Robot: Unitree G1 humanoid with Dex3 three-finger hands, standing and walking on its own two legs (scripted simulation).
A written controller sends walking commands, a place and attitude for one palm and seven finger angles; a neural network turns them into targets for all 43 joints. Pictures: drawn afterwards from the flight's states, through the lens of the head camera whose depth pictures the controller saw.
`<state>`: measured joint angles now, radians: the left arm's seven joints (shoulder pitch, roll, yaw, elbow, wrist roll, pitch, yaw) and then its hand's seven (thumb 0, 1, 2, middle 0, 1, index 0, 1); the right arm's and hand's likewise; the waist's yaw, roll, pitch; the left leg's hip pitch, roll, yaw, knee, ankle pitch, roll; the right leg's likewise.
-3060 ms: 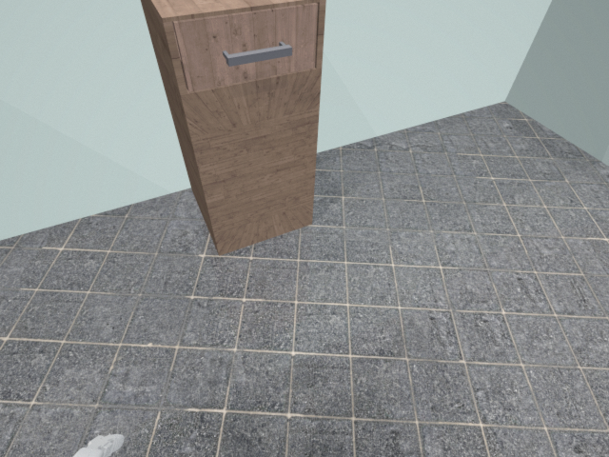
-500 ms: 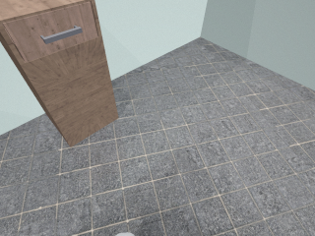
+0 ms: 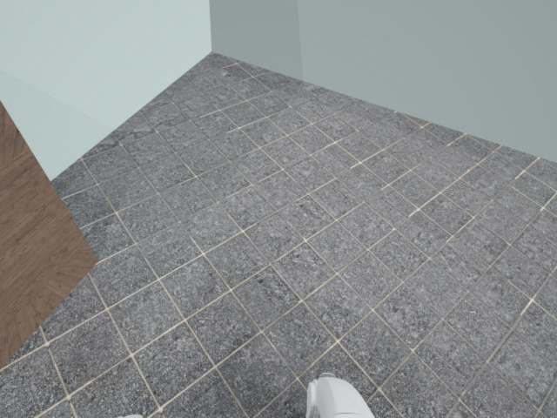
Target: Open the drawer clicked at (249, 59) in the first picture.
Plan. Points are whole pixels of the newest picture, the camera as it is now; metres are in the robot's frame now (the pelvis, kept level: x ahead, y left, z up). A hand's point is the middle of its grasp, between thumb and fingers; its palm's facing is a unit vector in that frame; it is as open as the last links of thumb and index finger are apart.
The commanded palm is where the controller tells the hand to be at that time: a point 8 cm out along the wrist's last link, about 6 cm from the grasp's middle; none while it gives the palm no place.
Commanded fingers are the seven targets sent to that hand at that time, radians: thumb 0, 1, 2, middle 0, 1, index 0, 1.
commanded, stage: walk to a spot facing it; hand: left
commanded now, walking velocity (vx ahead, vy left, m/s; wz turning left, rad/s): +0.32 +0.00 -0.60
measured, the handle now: out of the picture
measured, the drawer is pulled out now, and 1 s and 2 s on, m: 0.00 0.00 0.00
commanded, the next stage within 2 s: none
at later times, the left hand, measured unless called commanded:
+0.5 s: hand (159, 310) +0.32 +0.22 -0.17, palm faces -0.22 -0.94 -0.24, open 7.3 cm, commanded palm none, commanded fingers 0.00 0.90 0.90 -0.20 -0.30 -0.20 -0.30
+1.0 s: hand (250, 190) +0.64 +0.07 -0.16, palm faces -0.60 -0.76 -0.26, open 7.4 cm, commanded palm none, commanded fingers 0.00 0.90 0.90 -0.20 -0.30 -0.20 -0.30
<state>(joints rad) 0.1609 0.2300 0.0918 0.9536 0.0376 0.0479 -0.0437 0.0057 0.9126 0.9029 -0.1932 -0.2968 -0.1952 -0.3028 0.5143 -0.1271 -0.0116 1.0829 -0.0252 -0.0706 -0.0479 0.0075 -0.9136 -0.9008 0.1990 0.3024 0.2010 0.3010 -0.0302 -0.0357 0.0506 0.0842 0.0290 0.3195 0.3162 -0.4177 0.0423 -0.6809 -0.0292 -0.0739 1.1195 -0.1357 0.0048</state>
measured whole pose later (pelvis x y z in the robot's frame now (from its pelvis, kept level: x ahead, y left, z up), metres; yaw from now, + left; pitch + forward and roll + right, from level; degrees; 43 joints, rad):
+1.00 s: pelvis +0.41 -0.01 -0.02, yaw -37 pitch +0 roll +1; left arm 0.11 0.22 0.08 0.86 0.03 0.00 -0.03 0.00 0.91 0.90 -0.20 -0.30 -0.20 -0.30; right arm 0.29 -0.26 -0.08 0.98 -0.03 0.01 -0.01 0.00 -0.92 -0.90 0.20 0.30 0.20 0.30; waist -0.03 0.03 0.11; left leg -0.21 0.24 0.32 0.84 -0.50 -0.09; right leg -0.44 -0.04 -0.13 0.71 -0.25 -0.04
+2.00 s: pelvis +0.44 +0.01 -0.01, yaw -73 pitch +0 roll +0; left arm 0.11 0.20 0.06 0.89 0.02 0.03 -0.01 0.01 0.91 0.90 -0.20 -0.30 -0.20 -0.30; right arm 0.28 -0.24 -0.08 0.97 -0.02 0.05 -0.01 0.01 -0.90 -0.90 0.20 0.30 0.20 0.30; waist -0.04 0.06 0.09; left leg -0.34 0.21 0.25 0.87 -0.49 -0.06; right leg -0.30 -0.01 -0.09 0.65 -0.36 -0.04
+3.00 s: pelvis +0.48 -0.15 -0.01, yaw -108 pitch +1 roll -1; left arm 0.09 0.24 0.08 0.90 0.03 0.05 -0.03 0.01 0.91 0.90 -0.19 -0.30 -0.20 -0.30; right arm 0.35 -0.20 -0.06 1.00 -0.03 0.00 -0.02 0.01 -0.91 -0.90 0.20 0.30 0.20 0.30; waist -0.05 0.01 0.11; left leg -0.08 0.15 0.37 0.54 -0.45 -0.03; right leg -0.44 -0.04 -0.11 0.75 -0.33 0.04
